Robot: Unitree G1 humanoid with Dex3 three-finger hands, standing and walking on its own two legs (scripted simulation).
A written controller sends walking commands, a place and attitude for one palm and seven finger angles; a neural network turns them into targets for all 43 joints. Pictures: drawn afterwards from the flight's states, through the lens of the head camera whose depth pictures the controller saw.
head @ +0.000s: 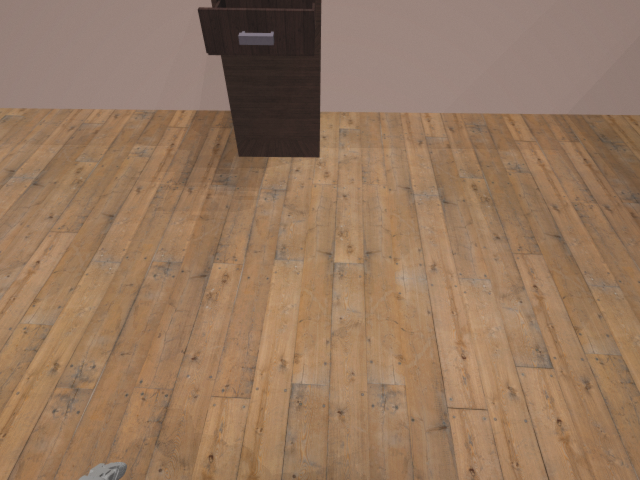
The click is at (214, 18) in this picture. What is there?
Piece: drawer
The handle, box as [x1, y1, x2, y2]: [238, 31, 273, 44]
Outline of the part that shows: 238,35 239,44 273,44 273,32 245,33 244,31 242,31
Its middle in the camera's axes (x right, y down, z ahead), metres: -0.22 -0.68 +1.30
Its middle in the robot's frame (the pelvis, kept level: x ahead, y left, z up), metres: +1.42 +0.28 -0.04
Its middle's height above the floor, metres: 0.73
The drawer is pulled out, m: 0.30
